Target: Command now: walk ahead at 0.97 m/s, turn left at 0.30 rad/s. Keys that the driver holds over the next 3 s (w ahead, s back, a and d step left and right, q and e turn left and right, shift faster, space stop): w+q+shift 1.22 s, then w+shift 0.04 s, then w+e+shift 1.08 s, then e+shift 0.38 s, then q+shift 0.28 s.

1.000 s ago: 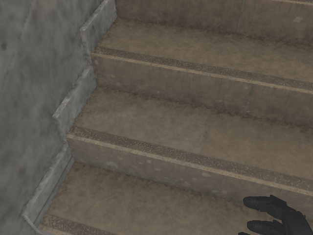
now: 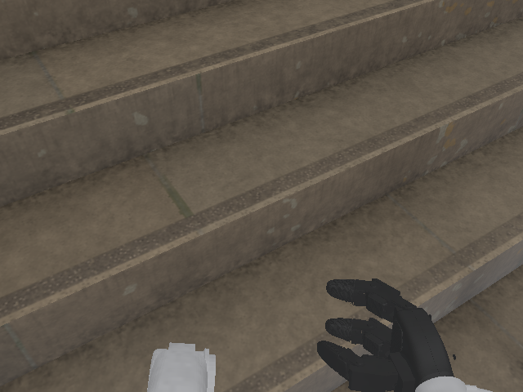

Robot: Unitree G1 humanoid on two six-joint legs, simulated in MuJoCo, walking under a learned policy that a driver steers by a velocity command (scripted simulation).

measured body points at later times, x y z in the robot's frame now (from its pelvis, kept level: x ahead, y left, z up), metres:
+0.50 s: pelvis +0.42 +0.04 +0.23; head +0.42 +0.05 +0.68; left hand +0.62 +0.28 +0.23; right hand +0.50 -0.19 +0.09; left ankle +0.20 +0.11 -0.38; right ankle +0.54 -0.05 -0.41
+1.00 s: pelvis +0.73 +0.24 +0.45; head +0.72 +0.23 +0.90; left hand +0.73 +0.55 +0.43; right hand +0.93 +0.10 +0.32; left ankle +0.71 +0.27 -0.24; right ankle +0.82 +0.09 +0.07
